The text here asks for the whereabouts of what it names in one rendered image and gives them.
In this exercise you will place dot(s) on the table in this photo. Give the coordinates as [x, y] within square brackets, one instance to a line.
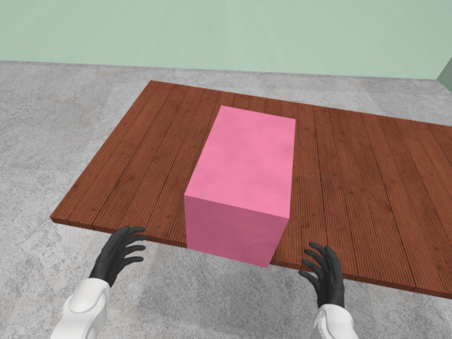
[376, 189]

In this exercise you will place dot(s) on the robot right forearm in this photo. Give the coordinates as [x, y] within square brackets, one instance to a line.
[333, 322]

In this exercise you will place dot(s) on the robot left forearm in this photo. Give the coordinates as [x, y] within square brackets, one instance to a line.
[84, 313]

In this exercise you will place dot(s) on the carton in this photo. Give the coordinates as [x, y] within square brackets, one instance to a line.
[237, 203]

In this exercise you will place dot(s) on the robot left hand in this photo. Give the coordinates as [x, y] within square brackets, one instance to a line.
[111, 260]

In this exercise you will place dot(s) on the robot right hand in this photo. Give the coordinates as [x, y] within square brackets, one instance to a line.
[329, 286]

